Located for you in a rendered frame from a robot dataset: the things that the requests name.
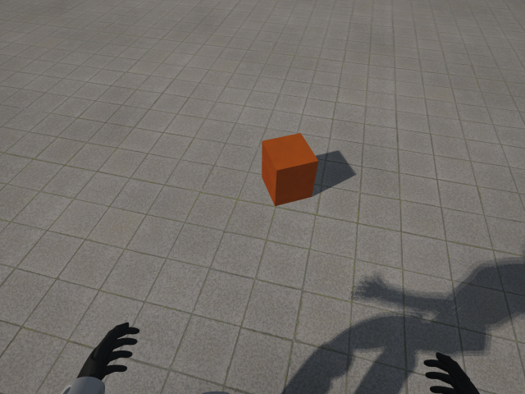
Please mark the robot left hand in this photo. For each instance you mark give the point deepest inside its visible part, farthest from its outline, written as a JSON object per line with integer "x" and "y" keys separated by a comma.
{"x": 97, "y": 363}

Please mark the robot left forearm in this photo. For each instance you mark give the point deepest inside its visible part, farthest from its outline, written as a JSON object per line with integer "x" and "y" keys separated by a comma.
{"x": 85, "y": 385}

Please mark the robot right hand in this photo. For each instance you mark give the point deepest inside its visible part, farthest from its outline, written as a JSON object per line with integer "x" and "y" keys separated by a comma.
{"x": 456, "y": 377}

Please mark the carton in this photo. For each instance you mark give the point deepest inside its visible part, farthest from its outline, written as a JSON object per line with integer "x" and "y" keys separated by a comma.
{"x": 289, "y": 168}

